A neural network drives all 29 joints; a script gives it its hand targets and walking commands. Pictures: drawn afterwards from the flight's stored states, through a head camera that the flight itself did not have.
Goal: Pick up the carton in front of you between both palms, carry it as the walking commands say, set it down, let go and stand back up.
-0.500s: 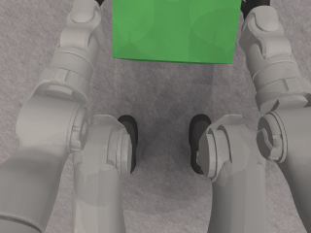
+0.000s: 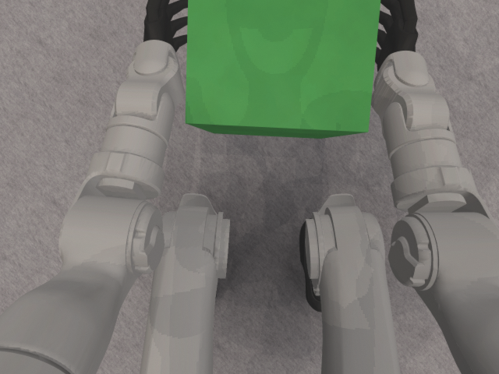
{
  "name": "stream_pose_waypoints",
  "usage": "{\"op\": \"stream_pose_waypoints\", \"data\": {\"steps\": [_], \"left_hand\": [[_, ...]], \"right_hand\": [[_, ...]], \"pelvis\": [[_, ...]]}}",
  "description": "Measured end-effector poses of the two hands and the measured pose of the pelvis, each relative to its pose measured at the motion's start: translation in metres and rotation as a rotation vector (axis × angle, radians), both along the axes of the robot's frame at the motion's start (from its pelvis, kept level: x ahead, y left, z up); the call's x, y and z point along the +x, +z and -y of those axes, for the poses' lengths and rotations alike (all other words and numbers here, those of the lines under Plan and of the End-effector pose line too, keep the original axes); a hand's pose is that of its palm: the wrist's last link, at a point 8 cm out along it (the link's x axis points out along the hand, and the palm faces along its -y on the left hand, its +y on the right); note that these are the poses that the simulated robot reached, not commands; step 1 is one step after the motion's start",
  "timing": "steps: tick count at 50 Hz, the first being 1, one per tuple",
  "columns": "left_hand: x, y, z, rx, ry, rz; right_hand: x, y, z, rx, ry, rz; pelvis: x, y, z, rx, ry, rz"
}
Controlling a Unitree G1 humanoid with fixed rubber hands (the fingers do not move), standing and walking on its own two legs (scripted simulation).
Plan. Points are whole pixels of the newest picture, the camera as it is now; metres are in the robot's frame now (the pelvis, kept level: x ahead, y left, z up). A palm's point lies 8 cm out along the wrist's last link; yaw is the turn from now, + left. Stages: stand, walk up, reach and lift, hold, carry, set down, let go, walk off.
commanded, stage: reach and lift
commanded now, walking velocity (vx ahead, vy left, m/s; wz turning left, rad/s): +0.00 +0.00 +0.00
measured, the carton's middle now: (274, 66) +0.52 -0.01 -0.17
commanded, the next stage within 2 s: none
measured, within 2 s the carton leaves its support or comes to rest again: neither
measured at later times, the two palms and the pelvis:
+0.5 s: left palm (78, 2) +0.48 +0.14 +0.08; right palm out of the picture +0.48 -0.16 +0.07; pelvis +0.00 +0.00 +0.13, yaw +0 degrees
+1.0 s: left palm out of the picture +0.44 +0.15 +0.24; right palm out of the picture +0.44 -0.16 +0.24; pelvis +0.05 +0.00 +0.27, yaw +0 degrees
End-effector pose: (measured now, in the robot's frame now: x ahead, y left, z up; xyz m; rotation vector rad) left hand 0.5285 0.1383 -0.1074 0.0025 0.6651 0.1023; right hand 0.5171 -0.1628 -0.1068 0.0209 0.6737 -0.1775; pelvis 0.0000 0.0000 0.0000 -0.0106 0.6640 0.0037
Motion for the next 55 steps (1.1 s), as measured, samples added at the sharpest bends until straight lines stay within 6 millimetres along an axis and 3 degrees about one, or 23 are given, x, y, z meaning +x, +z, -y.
{"op": "stream_pose_waypoints", "data": {"steps": [5,11,24,55], "left_hand": [[-0.013,0.056,-0.001,-0.015,0.020,0.004],[-0.030,0.105,-0.003,-0.010,0.023,-0.028],[-0.042,0.177,-0.004,-0.010,0.027,-0.011],[-0.097,0.375,-0.008,-0.022,0.049,-0.018]], "right_hand": [[-0.013,0.055,-0.002,0.015,-0.012,0.005],[-0.028,0.103,-0.003,0.011,-0.001,-0.027],[-0.039,0.176,-0.004,0.012,0.008,-0.010],[-0.089,0.374,-0.008,0.022,0.013,-0.017]], "pelvis": [[-0.002,0.026,0.000,0.000,0.000,-0.029],[-0.007,0.065,0.000,0.000,0.002,-0.059],[0.000,0.126,0.000,0.005,0.001,-0.075],[0.065,0.303,0.001,0.009,-0.003,0.215]]}}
